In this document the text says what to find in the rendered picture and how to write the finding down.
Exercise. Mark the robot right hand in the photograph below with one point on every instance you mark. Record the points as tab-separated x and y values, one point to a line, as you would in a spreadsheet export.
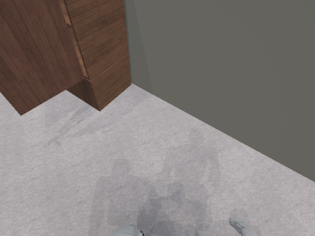
241	227

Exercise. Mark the cupboard door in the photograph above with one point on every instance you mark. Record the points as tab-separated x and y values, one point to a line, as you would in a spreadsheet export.
38	59

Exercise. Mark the left robot thigh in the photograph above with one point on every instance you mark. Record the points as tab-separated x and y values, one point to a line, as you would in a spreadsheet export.
126	230

